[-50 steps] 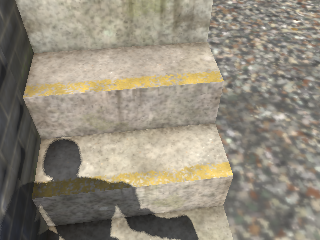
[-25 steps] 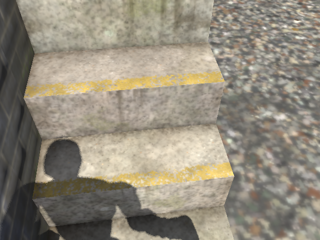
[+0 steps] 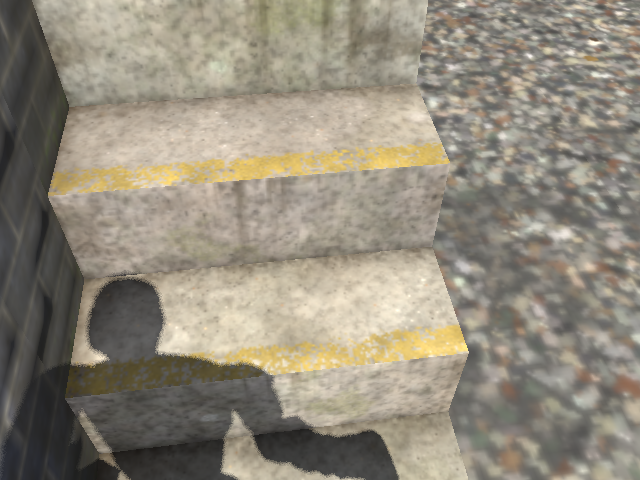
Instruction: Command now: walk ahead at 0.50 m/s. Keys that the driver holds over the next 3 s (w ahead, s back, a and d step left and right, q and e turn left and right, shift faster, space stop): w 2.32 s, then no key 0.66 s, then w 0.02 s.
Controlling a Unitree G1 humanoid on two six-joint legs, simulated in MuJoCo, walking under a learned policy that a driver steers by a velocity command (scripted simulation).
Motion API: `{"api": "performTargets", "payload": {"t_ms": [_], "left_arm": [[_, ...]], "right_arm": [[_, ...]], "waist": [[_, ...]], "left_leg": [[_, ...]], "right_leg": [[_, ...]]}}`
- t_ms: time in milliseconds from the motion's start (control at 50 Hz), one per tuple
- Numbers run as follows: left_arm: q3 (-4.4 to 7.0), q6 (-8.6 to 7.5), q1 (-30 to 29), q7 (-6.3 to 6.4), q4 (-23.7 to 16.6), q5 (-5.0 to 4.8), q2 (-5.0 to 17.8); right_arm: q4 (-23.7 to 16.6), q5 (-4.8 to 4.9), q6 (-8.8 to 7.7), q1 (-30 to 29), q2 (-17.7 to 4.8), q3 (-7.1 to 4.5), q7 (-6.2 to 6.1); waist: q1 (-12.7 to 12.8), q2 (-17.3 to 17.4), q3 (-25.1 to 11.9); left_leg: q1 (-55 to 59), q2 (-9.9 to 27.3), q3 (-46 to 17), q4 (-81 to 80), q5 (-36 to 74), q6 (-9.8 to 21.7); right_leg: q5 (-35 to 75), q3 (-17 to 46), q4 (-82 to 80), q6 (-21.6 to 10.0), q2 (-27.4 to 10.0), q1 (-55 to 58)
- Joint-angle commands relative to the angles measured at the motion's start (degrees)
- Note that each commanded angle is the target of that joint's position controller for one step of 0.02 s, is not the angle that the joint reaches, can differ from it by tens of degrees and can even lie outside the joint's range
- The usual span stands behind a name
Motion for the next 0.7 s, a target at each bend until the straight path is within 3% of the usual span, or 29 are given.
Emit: {"api": "performTargets", "payload": {"t_ms": [20,700], "left_arm": [[1.26,-0.60,-2.76,0.18,-2.50,-0.04,7.41],[1.51,-0.58,-2.82,0.23,-2.49,-0.07,7.37]], "right_arm": [[-3.09,0.03,-0.71,-3.43,-7.20,-1.36,-0.18],[-3.18,0.01,-0.71,-3.46,-7.14,-1.55,-0.25]], "waist": [[0.01,0.79,-3.98],[0.06,0.78,-4.02]], "left_leg": [[3.46,5.35,-4.14,0.22,12.23,-0.41],[3.56,5.37,-4.18,0.03,12.55,-0.46]], "right_leg": [[17.77,3.18,0.41,-1.71,-6.44,-1.50],[17.90,3.13,0.24,-1.65,-6.50,-1.26]]}}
